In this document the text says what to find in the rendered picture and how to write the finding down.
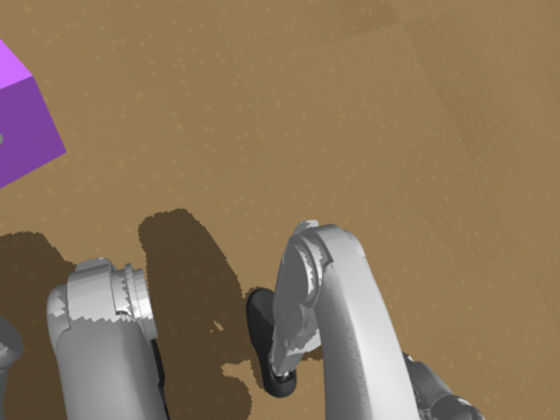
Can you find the left robot foot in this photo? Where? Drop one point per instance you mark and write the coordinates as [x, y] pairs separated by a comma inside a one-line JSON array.
[[161, 374]]

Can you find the right robot arm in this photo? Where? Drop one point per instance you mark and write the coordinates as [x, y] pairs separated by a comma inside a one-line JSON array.
[[454, 407]]

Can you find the left robot arm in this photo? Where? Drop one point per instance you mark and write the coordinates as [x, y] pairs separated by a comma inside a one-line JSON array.
[[11, 349]]

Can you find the right robot hand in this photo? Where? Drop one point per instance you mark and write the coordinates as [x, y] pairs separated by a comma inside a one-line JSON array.
[[427, 386]]

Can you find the right robot foot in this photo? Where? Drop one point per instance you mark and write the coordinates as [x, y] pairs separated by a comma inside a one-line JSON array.
[[261, 327]]

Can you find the carton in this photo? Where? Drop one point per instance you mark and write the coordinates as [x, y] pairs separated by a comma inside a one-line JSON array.
[[30, 138]]

